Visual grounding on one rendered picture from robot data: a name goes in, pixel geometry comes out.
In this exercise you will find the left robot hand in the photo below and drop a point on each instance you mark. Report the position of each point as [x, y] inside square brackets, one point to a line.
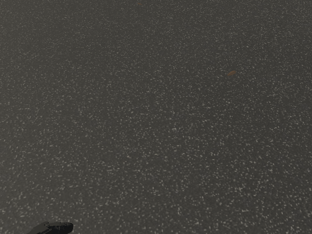
[52, 228]

